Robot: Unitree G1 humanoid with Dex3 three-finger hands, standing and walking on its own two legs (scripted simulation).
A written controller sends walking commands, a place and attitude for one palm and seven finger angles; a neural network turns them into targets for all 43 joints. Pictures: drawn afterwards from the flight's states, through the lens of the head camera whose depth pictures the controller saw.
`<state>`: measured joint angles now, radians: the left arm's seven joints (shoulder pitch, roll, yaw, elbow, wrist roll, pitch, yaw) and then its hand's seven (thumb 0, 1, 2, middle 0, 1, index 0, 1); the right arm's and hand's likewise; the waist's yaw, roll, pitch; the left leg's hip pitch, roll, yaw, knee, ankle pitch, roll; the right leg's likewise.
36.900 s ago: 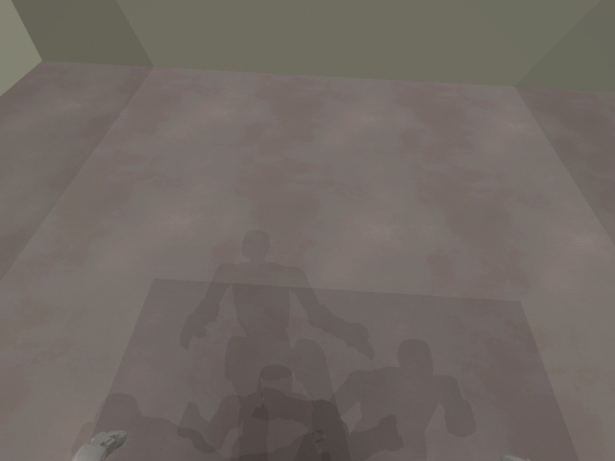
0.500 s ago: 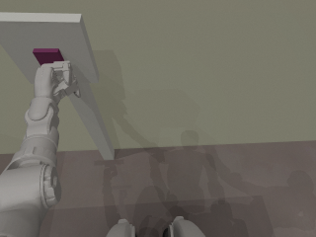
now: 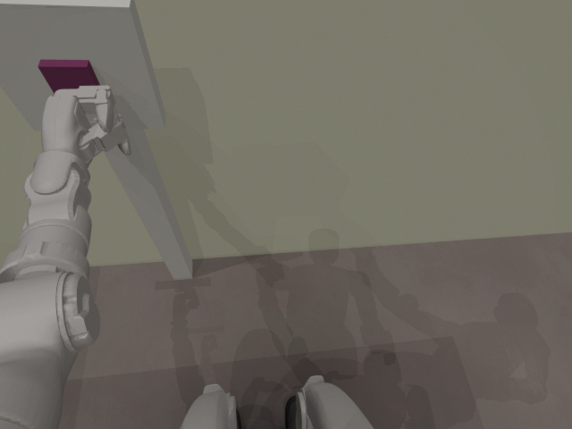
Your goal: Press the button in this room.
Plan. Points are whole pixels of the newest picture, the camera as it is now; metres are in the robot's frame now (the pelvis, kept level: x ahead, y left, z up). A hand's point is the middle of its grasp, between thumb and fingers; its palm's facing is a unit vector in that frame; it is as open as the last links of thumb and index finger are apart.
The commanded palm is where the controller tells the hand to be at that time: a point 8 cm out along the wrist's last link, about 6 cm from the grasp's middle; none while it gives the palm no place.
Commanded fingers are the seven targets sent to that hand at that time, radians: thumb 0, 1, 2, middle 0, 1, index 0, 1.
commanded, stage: pull the fist back off the button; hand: left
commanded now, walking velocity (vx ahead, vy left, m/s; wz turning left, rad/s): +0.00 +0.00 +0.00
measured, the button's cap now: (75, 76) +0.56 +0.23 +0.13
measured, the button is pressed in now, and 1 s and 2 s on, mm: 11 0 0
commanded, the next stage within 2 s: draw the hand back to the body in 0.84 s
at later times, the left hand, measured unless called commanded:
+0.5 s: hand (91, 160) +0.46 +0.22 +0.08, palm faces +0.06 -1.00 -0.01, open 3.2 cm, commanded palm +0.42 +0.25 +0.10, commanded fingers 0.00 0.90 0.90 -1.30 -1.50 -1.30 -1.50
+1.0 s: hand (96, 198) +0.40 +0.20 +0.09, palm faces +0.01 -1.00 -0.01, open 3.1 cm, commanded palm +0.37 +0.25 +0.11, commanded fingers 0.00 0.90 0.90 -1.30 -1.50 -1.30 -1.50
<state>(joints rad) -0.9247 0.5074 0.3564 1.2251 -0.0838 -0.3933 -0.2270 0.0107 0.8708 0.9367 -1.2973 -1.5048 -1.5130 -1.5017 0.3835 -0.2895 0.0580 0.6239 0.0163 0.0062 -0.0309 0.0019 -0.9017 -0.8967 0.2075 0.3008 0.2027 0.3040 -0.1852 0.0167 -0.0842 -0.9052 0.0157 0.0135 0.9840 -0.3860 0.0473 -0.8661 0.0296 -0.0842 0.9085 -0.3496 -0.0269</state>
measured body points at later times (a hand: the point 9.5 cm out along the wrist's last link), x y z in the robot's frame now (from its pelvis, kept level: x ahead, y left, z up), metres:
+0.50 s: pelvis +0.04 +0.02 +0.02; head +0.12 +0.03 +0.46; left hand +0.46 +0.27 +0.08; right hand +0.11 -0.25 -0.09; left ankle +0.05 +0.09 -0.68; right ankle +0.05 -0.11 -0.68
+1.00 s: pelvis +0.05 +0.01 +0.02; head +0.11 +0.02 +0.47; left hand +0.39 +0.25 +0.09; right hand +0.21 -0.23 -0.07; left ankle +0.05 +0.09 -0.68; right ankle +0.05 -0.11 -0.68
